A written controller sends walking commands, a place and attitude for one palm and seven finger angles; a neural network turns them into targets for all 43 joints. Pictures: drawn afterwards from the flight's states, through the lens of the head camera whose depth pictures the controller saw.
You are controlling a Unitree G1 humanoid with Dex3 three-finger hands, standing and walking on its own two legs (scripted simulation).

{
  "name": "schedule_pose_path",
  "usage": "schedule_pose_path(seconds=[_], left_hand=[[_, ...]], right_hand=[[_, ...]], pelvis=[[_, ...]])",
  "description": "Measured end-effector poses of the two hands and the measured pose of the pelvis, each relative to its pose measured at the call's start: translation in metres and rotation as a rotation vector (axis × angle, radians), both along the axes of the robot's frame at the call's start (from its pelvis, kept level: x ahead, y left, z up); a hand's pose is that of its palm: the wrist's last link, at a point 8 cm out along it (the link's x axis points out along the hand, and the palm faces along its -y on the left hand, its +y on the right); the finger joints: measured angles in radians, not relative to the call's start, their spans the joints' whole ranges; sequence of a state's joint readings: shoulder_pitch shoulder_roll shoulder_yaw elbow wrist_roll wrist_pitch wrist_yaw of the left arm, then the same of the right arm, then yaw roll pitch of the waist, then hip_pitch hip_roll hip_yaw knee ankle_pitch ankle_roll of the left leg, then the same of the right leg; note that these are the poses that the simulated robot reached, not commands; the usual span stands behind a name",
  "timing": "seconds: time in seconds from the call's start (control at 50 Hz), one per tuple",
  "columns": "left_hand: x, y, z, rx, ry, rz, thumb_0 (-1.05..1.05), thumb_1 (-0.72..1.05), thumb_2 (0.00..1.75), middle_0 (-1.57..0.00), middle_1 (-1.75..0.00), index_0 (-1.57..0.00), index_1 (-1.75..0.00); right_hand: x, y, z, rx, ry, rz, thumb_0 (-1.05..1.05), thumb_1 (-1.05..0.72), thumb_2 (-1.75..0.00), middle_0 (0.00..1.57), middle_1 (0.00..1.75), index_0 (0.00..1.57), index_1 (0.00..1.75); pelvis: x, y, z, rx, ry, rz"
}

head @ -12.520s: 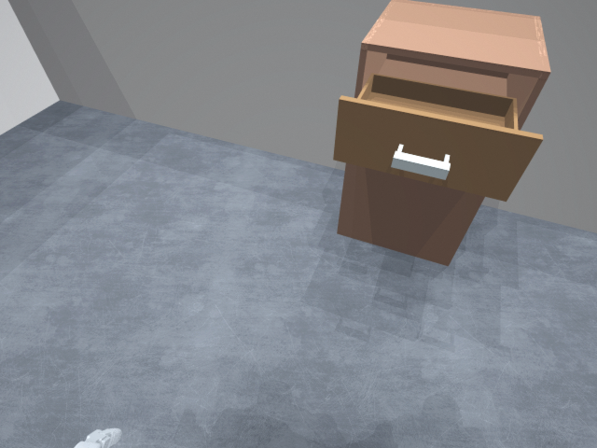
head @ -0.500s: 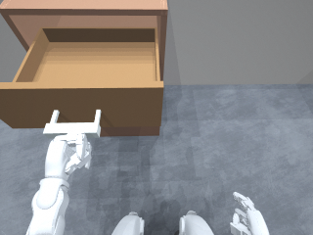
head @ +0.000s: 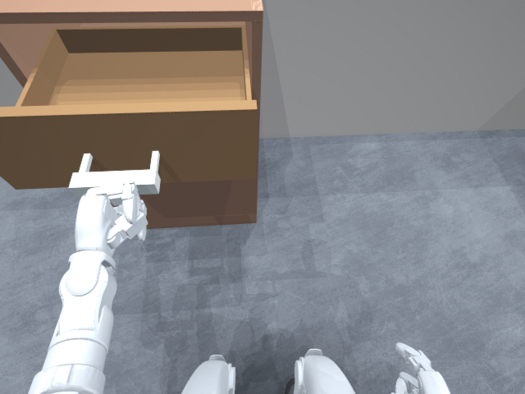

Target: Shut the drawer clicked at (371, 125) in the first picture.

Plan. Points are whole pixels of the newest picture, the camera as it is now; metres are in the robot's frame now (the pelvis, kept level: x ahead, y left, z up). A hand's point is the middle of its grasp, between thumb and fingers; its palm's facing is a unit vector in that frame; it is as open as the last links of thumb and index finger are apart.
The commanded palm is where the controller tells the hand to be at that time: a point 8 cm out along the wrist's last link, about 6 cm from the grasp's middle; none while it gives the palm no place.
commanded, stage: push the drawer shut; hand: left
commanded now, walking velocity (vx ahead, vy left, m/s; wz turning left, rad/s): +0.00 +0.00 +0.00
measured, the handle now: (119, 170) +0.44 +0.24 +0.04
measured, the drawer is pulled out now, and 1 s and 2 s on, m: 0.22 0.10 0.00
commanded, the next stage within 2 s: none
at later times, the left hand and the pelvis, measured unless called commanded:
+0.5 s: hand (146, 180) +0.43 +0.20 +0.03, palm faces +0.09 -0.99 -0.04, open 3.3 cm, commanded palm +0.41 +0.24 +0.04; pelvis +0.00 +0.00 +0.00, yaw -1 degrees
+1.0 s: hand (150, 151) +0.49 +0.20 +0.04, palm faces +0.09 -1.00 -0.03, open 3.4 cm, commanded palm +0.47 +0.25 +0.04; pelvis +0.00 +0.01 -0.01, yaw -2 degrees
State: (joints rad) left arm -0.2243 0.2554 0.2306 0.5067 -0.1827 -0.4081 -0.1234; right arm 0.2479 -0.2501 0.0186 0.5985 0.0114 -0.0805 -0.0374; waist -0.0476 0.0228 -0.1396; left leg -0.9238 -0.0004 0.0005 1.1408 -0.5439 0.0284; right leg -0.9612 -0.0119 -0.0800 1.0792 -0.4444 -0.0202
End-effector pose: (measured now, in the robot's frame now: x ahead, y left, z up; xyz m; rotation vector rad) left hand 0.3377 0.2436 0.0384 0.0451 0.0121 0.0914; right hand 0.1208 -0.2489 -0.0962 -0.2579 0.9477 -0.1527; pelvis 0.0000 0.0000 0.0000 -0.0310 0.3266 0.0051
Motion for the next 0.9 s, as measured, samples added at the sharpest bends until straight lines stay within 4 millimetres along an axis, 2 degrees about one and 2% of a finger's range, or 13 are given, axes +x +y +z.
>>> schedule_pose_path(seconds=[0.34,0.9], left_hand=[[0.044,0.006,-0.002,0.005,-0.002,0.001,0.02,0.84,0.91,-1.40,-1.60,-1.40,-1.60],[0.114,0.011,-0.001,-0.013,0.000,0.003,0.04,0.85,0.91,-1.40,-1.60,-1.40,-1.60]], right_hand=[[-0.033,-0.004,-0.010,-0.016,0.124,-0.036,0.01,-0.91,-0.89,0.20,0.30,0.20,0.30],[-0.090,-0.006,-0.015,-0.031,0.325,-0.109,0.01,-0.91,-0.89,0.20,0.30,0.20,0.30]], pelvis=[[-0.003,0.002,-0.003,-0.002,0.023,-0.004],[0.000,0.008,-0.007,-0.015,0.080,-0.018]])
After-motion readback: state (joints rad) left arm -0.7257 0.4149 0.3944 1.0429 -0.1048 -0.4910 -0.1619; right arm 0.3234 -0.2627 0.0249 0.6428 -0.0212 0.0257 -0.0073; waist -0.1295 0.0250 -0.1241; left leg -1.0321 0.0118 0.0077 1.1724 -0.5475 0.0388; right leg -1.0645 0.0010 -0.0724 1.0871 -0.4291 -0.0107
